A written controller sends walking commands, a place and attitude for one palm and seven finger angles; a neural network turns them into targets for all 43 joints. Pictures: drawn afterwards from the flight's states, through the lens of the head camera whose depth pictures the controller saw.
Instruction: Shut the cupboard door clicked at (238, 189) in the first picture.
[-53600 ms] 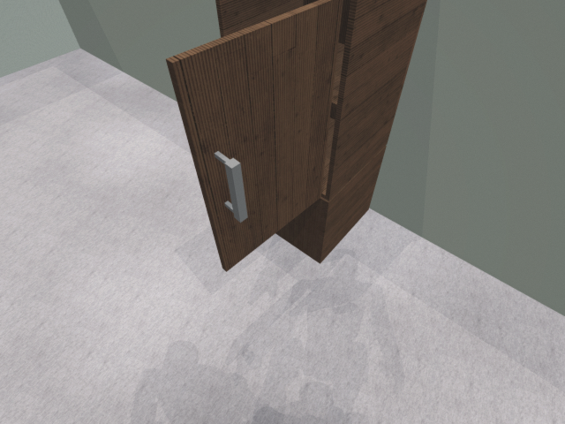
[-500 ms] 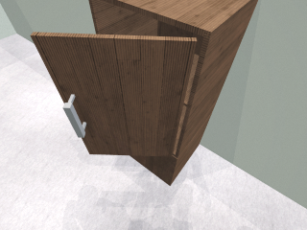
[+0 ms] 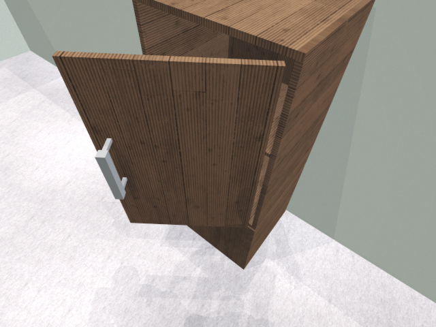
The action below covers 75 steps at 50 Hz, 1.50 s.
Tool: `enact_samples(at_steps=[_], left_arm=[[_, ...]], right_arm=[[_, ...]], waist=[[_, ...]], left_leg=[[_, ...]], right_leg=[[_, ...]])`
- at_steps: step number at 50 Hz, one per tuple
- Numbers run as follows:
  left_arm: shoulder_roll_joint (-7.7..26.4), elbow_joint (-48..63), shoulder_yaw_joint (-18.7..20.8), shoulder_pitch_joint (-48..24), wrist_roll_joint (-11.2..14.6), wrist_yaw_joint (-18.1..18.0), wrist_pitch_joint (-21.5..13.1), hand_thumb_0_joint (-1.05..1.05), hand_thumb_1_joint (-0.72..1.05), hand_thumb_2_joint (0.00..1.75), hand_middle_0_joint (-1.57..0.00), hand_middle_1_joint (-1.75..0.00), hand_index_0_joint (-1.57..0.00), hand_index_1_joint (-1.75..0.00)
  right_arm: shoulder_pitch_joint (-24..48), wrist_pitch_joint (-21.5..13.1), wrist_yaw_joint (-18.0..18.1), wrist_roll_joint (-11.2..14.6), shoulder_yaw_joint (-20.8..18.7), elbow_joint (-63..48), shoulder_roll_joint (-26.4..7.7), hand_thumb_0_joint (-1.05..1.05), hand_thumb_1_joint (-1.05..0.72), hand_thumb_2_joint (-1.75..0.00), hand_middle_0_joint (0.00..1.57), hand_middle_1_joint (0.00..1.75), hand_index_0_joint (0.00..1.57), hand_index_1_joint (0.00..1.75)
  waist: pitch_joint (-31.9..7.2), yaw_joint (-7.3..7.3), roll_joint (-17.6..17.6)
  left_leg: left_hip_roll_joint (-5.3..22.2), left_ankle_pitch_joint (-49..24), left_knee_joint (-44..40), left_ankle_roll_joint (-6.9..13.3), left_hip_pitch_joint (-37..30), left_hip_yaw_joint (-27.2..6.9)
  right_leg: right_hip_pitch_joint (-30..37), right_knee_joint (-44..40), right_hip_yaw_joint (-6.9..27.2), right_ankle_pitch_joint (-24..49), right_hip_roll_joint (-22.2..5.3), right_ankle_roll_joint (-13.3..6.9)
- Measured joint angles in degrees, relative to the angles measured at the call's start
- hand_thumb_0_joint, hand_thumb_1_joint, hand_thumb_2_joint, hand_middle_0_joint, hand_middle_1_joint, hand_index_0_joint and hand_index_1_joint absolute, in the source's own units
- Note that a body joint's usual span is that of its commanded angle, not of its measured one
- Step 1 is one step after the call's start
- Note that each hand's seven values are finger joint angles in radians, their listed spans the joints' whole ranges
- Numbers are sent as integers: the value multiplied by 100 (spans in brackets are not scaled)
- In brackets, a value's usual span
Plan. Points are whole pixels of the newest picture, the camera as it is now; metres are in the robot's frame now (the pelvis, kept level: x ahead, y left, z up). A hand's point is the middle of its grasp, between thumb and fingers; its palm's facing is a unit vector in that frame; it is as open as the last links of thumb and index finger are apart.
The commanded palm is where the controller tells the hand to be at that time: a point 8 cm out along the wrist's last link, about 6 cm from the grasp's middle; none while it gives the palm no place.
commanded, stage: shuffle to correct the standing spot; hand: left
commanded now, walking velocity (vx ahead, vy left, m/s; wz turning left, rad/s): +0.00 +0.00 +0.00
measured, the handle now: (114, 170) +0.45 +0.28 -0.02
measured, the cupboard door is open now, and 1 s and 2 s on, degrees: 36 36 36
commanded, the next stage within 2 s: come to a stop and stand still in 0.26 s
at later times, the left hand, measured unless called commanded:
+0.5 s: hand out of the picture +0.02 +0.24 -0.18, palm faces +0.00 -0.96 -0.28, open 7.4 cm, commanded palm none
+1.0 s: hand out of the picture +0.03 +0.21 -0.18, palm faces +0.01 -0.98 -0.21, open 7.4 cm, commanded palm none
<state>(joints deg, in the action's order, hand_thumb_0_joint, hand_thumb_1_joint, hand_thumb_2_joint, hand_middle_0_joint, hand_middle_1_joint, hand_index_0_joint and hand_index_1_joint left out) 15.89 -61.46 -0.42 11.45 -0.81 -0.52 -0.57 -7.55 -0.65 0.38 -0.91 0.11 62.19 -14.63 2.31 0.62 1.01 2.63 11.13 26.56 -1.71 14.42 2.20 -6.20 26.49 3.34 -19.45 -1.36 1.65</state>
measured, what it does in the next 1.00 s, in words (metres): stands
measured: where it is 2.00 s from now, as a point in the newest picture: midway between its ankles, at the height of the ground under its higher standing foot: outside the picture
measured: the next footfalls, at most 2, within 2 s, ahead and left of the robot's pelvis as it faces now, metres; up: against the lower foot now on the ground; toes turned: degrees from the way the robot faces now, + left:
none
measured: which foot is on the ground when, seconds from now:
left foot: down 0.00-1.00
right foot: down 0.00-1.00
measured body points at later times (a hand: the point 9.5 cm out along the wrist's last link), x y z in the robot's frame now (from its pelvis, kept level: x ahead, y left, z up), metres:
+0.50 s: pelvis -0.02 +0.03 -0.01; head +0.02 +0.03 +0.44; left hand +0.02 +0.29 -0.16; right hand +0.05 -0.21 -0.16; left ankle +0.03 +0.14 -0.74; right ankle -0.06 -0.10 -0.73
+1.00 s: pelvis +0.00 +0.04 -0.01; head +0.01 +0.04 +0.44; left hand +0.03 +0.26 -0.16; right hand +0.03 -0.20 -0.16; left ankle +0.03 +0.14 -0.74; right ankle -0.05 -0.09 -0.74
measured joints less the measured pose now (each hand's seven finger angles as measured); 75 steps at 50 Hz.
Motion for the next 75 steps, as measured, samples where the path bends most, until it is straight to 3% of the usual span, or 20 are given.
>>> enact_samples(at_steps=[12,19,24,29,36,41,53,75], left_arm=[[-71,164,69,76,-12,-59,101,1,90,90,-20,-30,-20,-30],[-207,400,153,243,-34,-84,255,1,90,90,-21,-30,-21,-30],[-186,428,187,198,-34,-117,316,1,90,90,-20,-30,-20,-30],[-345,256,84,319,-38,-67,98,1,90,90,-20,-30,-20,-30],[-610,-26,-114,590,-8,-35,49,1,90,90,-20,-30,-20,-30],[-743,152,-144,700,-36,-97,-29,1,90,90,-21,-30,-21,-30],[-590,478,11,554,-11,-209,5,1,90,90,-20,-30,-20,-30],[-526,206,-38,770,-42,-145,86,1,90,90,-20,-30,-20,-30]], right_arm=[[-171,154,-5,-15,-70,-151,-47,1,-90,-90,21,30,20,30],[-342,254,-33,-48,-153,-501,53,1,-90,-90,20,30,19,30],[-358,182,-25,-59,-110,-619,276,1,-90,-90,20,30,20,30],[-384,174,-35,-27,-34,-386,401,1,-90,-90,21,30,20,30],[-605,89,-6,-44,13,-63,462,1,-92,-90,21,30,20,30],[-895,59,48,-67,-73,-344,403,1,-92,-90,21,30,20,30],[-706,26,120,-29,-86,-359,470,1,-92,-90,20,30,20,30],[-603,131,-22,4,-77,-97,430,1,-90,-90,20,30,20,30]], waist=[[42,26,-39],[137,44,64],[206,74,118],[91,36,-72],[-120,-54,-41],[-182,-146,-186],[-96,-91,-144],[16,-53,-84]], left_leg=[[-63,86,227,38,154,30],[-292,308,682,217,387,167],[-328,248,676,337,514,295],[-259,155,535,262,440,243],[-180,62,156,223,113,208],[-128,338,643,235,422,91],[-168,462,814,317,270,172],[-325,-280,-14,497,173,284]], right_leg=[[-173,275,27,-122,-67,45],[-480,884,152,-425,-308,177],[-996,1757,-151,-982,-274,-152],[-669,875,-436,-214,-66,-218],[-253,293,-473,-47,34,-190],[-370,459,-581,-192,83,-187],[-241,630,-503,-283,24,-102],[-297,78,-419,361,-114,65]])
